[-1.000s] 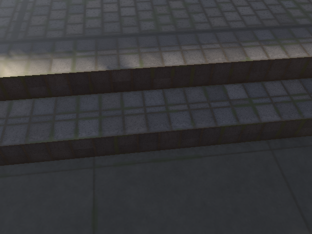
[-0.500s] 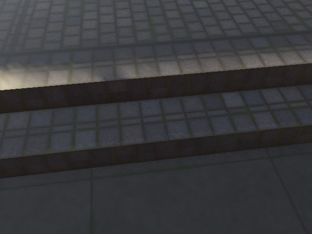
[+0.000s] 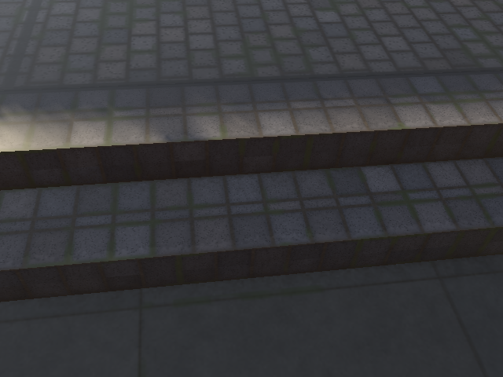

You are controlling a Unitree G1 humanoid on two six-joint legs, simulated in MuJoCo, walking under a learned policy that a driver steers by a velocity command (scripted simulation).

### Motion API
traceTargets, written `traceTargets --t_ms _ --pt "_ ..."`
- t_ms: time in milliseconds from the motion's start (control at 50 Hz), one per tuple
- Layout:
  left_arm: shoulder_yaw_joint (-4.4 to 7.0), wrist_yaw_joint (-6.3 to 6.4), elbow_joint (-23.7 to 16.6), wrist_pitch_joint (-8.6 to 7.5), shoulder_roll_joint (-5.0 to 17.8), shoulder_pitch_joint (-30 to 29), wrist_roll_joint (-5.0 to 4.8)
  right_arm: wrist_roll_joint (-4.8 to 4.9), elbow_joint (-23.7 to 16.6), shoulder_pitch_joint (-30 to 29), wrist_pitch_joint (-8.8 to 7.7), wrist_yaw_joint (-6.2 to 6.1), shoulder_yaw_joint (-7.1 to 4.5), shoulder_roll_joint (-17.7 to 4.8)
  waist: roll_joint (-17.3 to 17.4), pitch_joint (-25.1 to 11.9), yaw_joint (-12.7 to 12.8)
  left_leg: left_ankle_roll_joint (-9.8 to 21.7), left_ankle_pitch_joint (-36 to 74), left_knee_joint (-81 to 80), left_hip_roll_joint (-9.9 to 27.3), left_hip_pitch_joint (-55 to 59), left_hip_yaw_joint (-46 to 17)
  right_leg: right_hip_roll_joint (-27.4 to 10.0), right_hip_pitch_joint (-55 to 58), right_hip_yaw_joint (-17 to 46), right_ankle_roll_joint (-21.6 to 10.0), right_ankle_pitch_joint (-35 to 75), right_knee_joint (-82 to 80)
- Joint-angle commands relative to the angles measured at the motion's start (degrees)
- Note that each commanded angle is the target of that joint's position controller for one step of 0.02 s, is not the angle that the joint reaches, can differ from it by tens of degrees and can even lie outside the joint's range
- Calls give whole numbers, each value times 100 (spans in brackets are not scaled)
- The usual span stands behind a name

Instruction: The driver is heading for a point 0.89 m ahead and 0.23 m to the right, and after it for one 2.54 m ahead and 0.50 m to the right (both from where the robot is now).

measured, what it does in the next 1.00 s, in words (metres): walks ahead, turning right: right foot, then left foot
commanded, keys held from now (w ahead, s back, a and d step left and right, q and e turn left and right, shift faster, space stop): w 0.08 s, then w+e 0.88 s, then w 0.04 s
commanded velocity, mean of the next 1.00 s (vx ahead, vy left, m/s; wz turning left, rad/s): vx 0.47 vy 0.00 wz -0.41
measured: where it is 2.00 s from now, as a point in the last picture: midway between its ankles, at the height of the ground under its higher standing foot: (367, 244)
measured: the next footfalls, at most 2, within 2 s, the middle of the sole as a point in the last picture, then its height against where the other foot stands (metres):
right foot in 0.44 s outside the picture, level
left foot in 0.98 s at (254, 313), level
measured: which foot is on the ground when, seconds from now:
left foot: down 0.00-0.44, up 0.46-0.96, down 0.98-1.00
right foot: up 0.00-0.42, down 0.44-0.98, up 1.00-1.00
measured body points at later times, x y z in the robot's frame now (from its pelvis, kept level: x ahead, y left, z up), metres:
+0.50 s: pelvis +0.26 -0.02 -0.02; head +0.29 -0.02 +0.43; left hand +0.42 +0.20 -0.15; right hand +0.18 -0.24 -0.16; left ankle +0.06 +0.09 -0.63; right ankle +0.33 -0.06 -0.73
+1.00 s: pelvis +0.55 -0.05 -0.01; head +0.58 -0.06 +0.44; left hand +0.63 +0.21 -0.15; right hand +0.64 -0.34 -0.10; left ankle +0.68 +0.01 -0.74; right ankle +0.34 -0.06 -0.70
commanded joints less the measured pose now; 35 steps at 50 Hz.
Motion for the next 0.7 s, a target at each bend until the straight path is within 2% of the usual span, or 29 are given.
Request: traceTargets --t_ms 20,40,60,100,140,180,260,300,320,360,400,420,440,460,480,500,520,540,560,600,640,700 --pt "70 -123 -799 -196 477 -996 174 -22 420 1988 70 -80 -218 -859 1095 732 -631 939 -2001 -2267 2310 2117 -3913 17 -3721 -116 -299 -324 2816" --pt "41 -185 -828 -224 309 -1123 146 -29 199 1402 47 -59 -168 -730 598 909 -404 856 -1620 -2287 2111 1654 -3374 -197 -3682 26 -330 274 2950" --pt "24 -231 -802 -259 213 -1105 91 -26 77 1045 9 -52 -138 -672 428 875 -222 737 -1039 -2393 1875 1411 -2854 -329 -3464 51 -299 749 2846" --pt "53 -292 -744 -197 221 -985 113 10 64 912 -83 -84 -45 -468 455 693 -35 543 115 -2476 1533 1402 -1974 -395 -3229 -67 -180 1174 2623" --pt "73 -308 -785 -103 233 -1081 92 21 223 1233 -153 -121 -5 -438 615 620 -15 452 1557 -2347 1429 1607 -1349 -301 -3355 -196 -124 1361 2611" --pt "66 -311 -942 -49 194 -1483 57 2 305 1437 -179 -134 42 -398 661 634 -63 345 2477 -2293 1326 1648 -832 -186 -3552 -265 -97 1562 2464" --pt "-39 -343 -1392 -51 68 -2563 17 -11 276 1342 -215 -163 133 -339 739 876 -153 208 3154 -2429 1137 1225 -96 3 -3162 -644 -133 2217 988" --pt "-69 -356 -1542 -44 86 -2876 15 3 316 1423 -251 -200 129 -463 770 895 -192 189 3717 -2409 1247 1293 99 91 -2752 -895 -245 2341 327" --pt "-57 -353 -1572 -44 144 -2867 18 13 332 1428 -270 -217 123 -526 777 837 -133 161 4372 -2228 1311 1432 201 171 -2524 -976 -345 2333 128" --pt "19 -323 -1494 -65 348 -2463 26 38 321 1333 -288 -273 73 -728 852 505 111 71 6037 -1456 1400 1768 403 453 -1952 -1145 -573 2117 12" --pt "149 -275 -1188 -106 582 -1403 36 14 256 1187 -219 -321 7 -903 959 -114 566 65 6772 131 1506 1894 498 720 -990 -1147 -854 1730 -100" --pt "242 -251 -966 -132 723 -686 85 33 200 1089 -192 -296 -21 -966 936 -435 913 68 6114 1299 1454 1532 549 720 -114 -961 -1040 1782 -530" --pt "393 -197 -875 -122 1110 -88 172 25 15 944 -189 -233 -13 -898 517 -809 1194 54 4159 3083 1194 500 632 -130 909 227 -1367 883 -823" --pt "523 -183 -992 -40 1581 -297 129 104 -297 1260 -216 -113 31 -333 -1099 -1312 614 -235 -1230 5539 -191 -1907 270 -1815 2462 3659 -2402 929 -1391" --pt "494 -197 -1028 15 1505 -556 5 45 -522 640 -274 -44 -14 -740 -149 -1184 637 -88 -872 5795 14 -2810 -758 -1765 2303 4175 -2449 99 -2080" --pt "421 -169 -1105 3 1250 -997 -30 60 -724 109 -344 0 -23 -820 191 -418 491 -50 -251 5298 393 -2976 -862 -1710 1492 3428 -2157 143 -2318" --pt "344 -173 -1106 -29 936 -1230 -19 66 -738 65 -376 1 -36 -801 665 47 197 -63 38 4679 605 -2619 -807 -1514 618 2888 -1875 947 -2467" --pt "283 -151 -1113 -90 790 -1317 -32 -4 -769 14 -305 -23 -49 -750 798 220 -11 -148 53 4256 730 -2209 -838 -1244 40 2412 -1680 1791 -2465" --pt "247 -123 -1111 -144 748 -1343 -46 -109 -749 151 -182 -24 -24 -639 749 229 -163 -240 -5 3989 768 -1825 -829 -1029 -357 2028 -1590 2350 -2462" --pt "247 -115 -1061 -271 878 -1139 -84 -180 -820 170 14 -10 -11 -532 521 202 -258 -395 -74 3500 773 -1630 -699 -773 -625 1581 -1523 3124 -2425" --pt "275 -122 -1051 -300 1067 -954 -97 -196 -1012 -219 108 2 -15 -566 327 252 -202 -543 267 2954 773 -1809 -542 -582 -697 1368 -1405 3399 -2441" --pt "273 -134 -1047 -250 1083 -569 -111 -152 -1357 -1113 151 32 -18 -644 94 314 110 -702 1000 2055 716 -2209 -413 -419 -401 1362 -1059 3616 -2395"
Velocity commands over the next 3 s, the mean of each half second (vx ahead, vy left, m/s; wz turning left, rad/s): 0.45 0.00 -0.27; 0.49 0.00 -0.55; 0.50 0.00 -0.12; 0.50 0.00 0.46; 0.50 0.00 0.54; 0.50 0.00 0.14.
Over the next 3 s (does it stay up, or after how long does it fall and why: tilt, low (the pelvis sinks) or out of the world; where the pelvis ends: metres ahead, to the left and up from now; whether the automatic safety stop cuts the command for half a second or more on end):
stays up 1.48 -0.37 0.30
